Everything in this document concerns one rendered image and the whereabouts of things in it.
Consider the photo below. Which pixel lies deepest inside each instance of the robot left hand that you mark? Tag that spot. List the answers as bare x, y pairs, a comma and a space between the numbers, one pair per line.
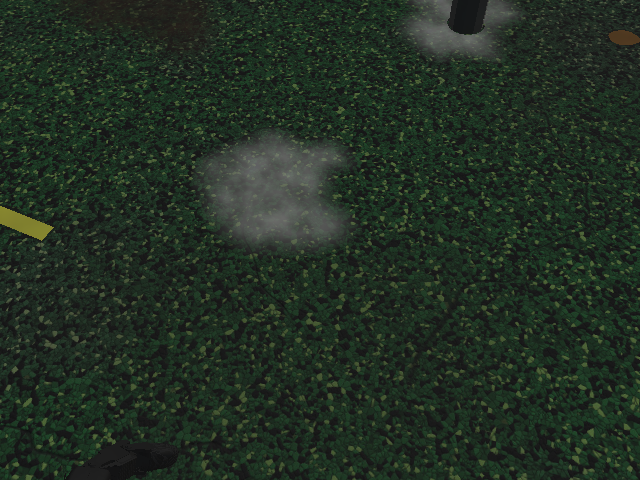
122, 460

